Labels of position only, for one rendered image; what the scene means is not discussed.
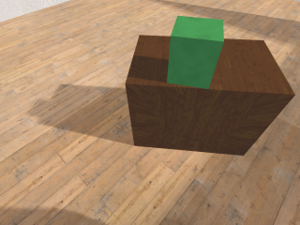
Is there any pedestal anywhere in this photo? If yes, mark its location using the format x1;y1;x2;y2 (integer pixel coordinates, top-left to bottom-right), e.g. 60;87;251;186
125;35;295;156

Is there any carton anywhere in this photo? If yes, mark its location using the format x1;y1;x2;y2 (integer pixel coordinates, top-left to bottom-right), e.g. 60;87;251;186
167;16;224;89

